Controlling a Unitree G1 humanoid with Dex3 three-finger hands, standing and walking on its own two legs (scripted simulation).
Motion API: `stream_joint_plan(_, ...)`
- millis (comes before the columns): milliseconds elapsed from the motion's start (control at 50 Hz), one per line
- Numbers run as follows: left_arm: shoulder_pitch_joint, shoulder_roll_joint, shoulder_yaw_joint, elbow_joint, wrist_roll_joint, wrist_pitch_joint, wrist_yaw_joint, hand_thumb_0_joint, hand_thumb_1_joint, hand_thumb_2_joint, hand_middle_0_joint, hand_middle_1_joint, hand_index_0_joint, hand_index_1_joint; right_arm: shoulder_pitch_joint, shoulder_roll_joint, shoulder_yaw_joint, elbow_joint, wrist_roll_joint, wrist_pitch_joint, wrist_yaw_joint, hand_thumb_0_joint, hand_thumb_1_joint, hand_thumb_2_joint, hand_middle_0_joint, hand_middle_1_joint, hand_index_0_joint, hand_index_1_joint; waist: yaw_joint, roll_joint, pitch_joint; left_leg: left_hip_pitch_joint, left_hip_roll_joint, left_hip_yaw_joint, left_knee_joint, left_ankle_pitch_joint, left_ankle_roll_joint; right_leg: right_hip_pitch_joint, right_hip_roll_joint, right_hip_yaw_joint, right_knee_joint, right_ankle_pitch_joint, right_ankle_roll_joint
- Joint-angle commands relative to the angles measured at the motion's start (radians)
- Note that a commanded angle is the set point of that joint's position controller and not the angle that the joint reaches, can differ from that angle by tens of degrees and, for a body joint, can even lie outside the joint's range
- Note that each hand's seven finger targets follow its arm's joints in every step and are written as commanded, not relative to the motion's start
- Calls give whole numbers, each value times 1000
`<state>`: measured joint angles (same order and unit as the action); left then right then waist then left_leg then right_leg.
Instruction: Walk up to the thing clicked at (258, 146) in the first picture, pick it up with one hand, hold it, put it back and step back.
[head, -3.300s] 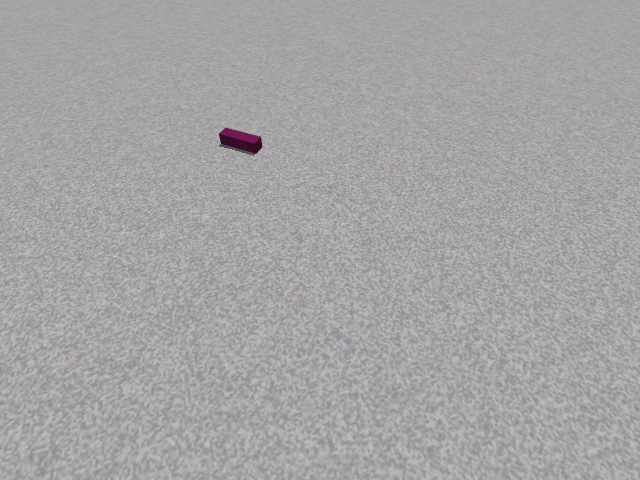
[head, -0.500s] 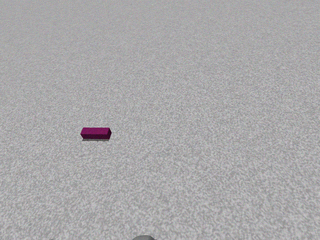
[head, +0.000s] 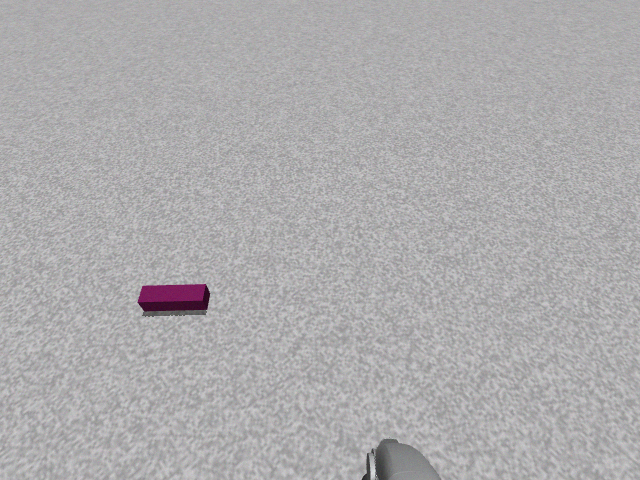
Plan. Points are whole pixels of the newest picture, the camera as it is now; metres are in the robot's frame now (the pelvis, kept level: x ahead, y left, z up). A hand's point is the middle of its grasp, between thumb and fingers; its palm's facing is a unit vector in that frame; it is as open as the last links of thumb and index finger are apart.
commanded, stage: walk up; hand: left
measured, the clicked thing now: (175, 297) +0.83 +0.51 -0.73
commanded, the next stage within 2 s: none
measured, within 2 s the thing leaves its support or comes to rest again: neither
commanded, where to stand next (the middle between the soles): +0.41 +0.34 m, yaw -4 degrees
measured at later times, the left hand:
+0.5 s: hand out of the picture +0.17 +0.48 -0.14, palm faces -0.01 -0.83 -0.56, open 7.4 cm
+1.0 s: hand out of the picture +0.31 +0.59 -0.12, palm faces -0.01 -0.82 -0.58, open 7.4 cm
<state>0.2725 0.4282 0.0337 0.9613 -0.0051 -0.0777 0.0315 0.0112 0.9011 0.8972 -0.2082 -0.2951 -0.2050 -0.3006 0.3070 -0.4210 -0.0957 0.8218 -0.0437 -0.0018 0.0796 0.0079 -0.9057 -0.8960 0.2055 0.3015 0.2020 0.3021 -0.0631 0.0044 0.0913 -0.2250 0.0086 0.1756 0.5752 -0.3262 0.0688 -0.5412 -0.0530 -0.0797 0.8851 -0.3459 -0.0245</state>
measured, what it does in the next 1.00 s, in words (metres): steps to the left: right foot, then left foot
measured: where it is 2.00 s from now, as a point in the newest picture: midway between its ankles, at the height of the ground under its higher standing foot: (182, 457)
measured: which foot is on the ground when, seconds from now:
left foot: down 0.00-0.12, up 0.14-0.48, down 0.50-0.84, up 0.86-1.00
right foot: up 0.00-0.08, down 0.10-0.50, up 0.52-0.80, down 0.82-1.00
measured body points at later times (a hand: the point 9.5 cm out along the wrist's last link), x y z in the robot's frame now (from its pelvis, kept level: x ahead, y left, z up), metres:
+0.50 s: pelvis +0.14 +0.15 -0.03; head +0.15 +0.13 +0.42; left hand +0.17 +0.52 -0.10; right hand +0.24 -0.20 -0.13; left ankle +0.21 +0.31 -0.73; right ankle +0.14 -0.06 -0.73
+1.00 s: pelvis +0.25 +0.28 -0.02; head +0.28 +0.24 +0.43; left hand +0.31 +0.63 -0.08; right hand +0.32 -0.03 -0.16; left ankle +0.26 +0.42 -0.66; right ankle +0.31 +0.15 -0.73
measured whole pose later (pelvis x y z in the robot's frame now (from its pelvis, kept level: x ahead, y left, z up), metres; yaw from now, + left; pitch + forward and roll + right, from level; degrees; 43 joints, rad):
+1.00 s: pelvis +0.25 +0.28 -0.02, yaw +0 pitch -3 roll -2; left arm 0.31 0.40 0.04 0.85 0.02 -0.10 0.09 0.01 0.90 0.90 -0.21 -0.30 -0.21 -0.30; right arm 0.28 -0.44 -0.09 0.77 -0.04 0.09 0.07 0.01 -0.91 -0.90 0.20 0.30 0.20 0.30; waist -0.01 0.15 0.12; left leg -0.55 0.02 -0.08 1.25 -0.44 -0.01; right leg -0.38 -0.05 -0.11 0.71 -0.28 -0.02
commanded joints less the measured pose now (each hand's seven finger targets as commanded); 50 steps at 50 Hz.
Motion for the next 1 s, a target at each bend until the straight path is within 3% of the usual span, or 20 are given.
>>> stream_joint_plan(0,33,205,67,-73,-2,-21,12,0,900,900,-200,-300,-200,-300,-60,-224,-59,-125,-9,-10,-8,0,-900,-900,200,300,200,300,32,128,-45,-38,238,-221,-210,188,139,146,-1,-17,-145,91,-11)
stream_joint_plan(60,235,255,106,-34,5,-32,30,0,900,900,-200,-300,-200,-300,-93,-178,-39,-160,3,-5,-2,0,-900,-900,200,300,200,300,165,-54,-150,-183,145,-112,139,308,39,545,0,48,-375,208,-35)
stream_joint_plan(100,230,373,128,-91,19,-36,51,0,900,900,-200,-300,-200,-300,26,-168,-34,-156,2,8,-6,0,-900,-900,200,300,200,300,138,-177,-202,-476,-8,-196,573,-244,-83,671,-406,725,-594,-153,-211)
stream_joint_plan(120,161,367,122,-106,0,-28,59,0,900,900,-200,-300,-200,-300,-1,-257,-62,-139,-9,25,-17,0,-900,-900,200,300,200,300,124,-57,-161,-492,42,-272,678,-251,-78,550,-465,797,-610,-280,-311)
stream_joint_plan(220,27,295,104,-134,13,-43,45,0,900,900,-200,-300,-200,-300,62,-237,-67,-50,-3,40,2,0,-900,-900,200,300,200,300,39,-93,-21,-375,101,-292,593,-38,-81,239,-245,305,-580,-129,-176)
stream_joint_plan(380,58,374,132,-134,38,-51,34,0,900,900,-200,-300,-200,-300,-95,-209,-73,-94,-9,38,37,0,-900,-900,200,300,200,300,80,-175,-48,-268,142,-174,290,-36,-75,160,-222,187,-490,-120,-184)
stream_joint_plan(460,-36,335,112,-141,41,-23,37,0,900,900,-200,-300,-200,-300,110,-235,-99,-17,-13,25,20,0,-900,-900,200,300,200,300,-66,-16,-127,99,47,-79,97,-64,-57,-30,-152,76,-166,-130,-112)
stream_joint_plan(480,14,232,78,-137,38,-12,35,0,900,900,-200,-300,-200,-300,194,-291,-115,3,-27,18,8,0,-900,-900,200,300,200,300,-104,252,-122,175,105,-257,-96,-265,-22,-143,-51,-25,169,-111,-63)
stream_joint_plan(500,-16,184,58,-163,10,-13,46,0,900,900,-200,-300,-200,-300,155,-403,-125,-41,-10,6,1,0,-900,-900,200,300,200,300,-99,482,-65,140,342,-750,-356,-414,60,-369,102,-20,338,-284,-14)
stream_joint_plan(520,-43,251,63,-136,16,-20,59,0,900,900,-200,-300,-200,-300,75,-444,-132,-54,10,5,-4,0,-900,-900,200,300,200,300,-57,366,-27,42,407,-874,-394,-475,180,-321,13,97,410,-243,-34)
stream_joint_plan(540,-35,289,65,-108,2,-22,58,0,900,900,-200,-300,-200,-300,19,-362,-108,-76,3,8,-13,0,-900,-900,200,300,200,300,-31,201,4,-1,347,-672,-313,-387,169,-297,-2,107,409,-169,-21)
stream_joint_plan(600,93,274,68,-30,-11,-33,37,0,900,900,-200,-300,-200,-300,-40,-289,-71,-89,9,-4,-26,0,-900,-900,200,300,200,300,40,242,-6,-7,259,-432,-176,-37,159,-169,-61,56,211,-94,-16)
stream_joint_plan(700,72,226,68,-68,-3,-32,30,0,900,900,-200,-300,-200,-300,-1,-254,-58,-120,-9,1,-18,0,-900,-900,200,300,200,300,19,196,-51,-5,250,-350,-145,248,205,18,-11,-16,-12,-60,-7)
stream_joint_plan(760,192,210,82,-49,-4,-39,38,0,900,900,-200,-300,-200,-300,-94,-224,-44,-167,-3,17,-13,0,-900,-900,200,300,200,300,115,103,-89,-146,187,-239,8,271,137,332,30,-31,-275,173,-14)
stream_joint_plan(780,287,258,107,-35,2,-40,50,0,900,900,-200,-300,-200,-300,-89,-193,-31,-184,4,15,-10,0,-900,-900,200,300,200,300,169,20,-134,-249,139,-187,170,284,79,519,8,34,-335,196,-22)
stream_joint_plan(800,346,338,136,-46,17,-41,63,0,900,900,-200,-300,-200,-300,-33,-139,-18,-190,12,11,-12,0,-900,-900,200,300,200,300,198,-179,-169,-401,42,-128,437,84,0,644,-162,339,-470,25,-88)
stream_joint_plan(820,299,397,130,-93,22,-39,85,0,900,900,-200,-300,-200,-300,15,-150,-20,-191,1,30,-23,0,-900,-900,200,300,200,300,141,-143,-180,-501,-24,-242,603,-247,-63,629,-427,732,-559,57,-194)
stream_joint_plan(840,213,399,125,-118,4,-29,95,0,900,900,-200,-300,-200,-300,-4,-239,-53,-181,-10,57,-36,0,-900,-900,200,300,200,300,126,-13,-150,-498,31,-317,728,-281,-64,496,-493,778,-574,-23,-302)
stream_joint_plan(920,90,306,101,-152,13,-34,91,0,900,900,-200,-300,-200,-300,43,-237,-65,-124,-1,66,-30,0,-900,-900,200,300,200,300,51,-52,-42,-418,64,-344,713,-105,-80,263,-283,345,-478,158,-197)
stream_joint_plan(980,97,317,107,-161,29,-42,80,0,900,900,-200,-300,-200,-300,27,-215,-66,-126,-4,76,-14,0,-900,-900,200,300,200,300,51,-121,-57,-361,73,-298,640,-60,-95,197,-242,218,-436,195,-194)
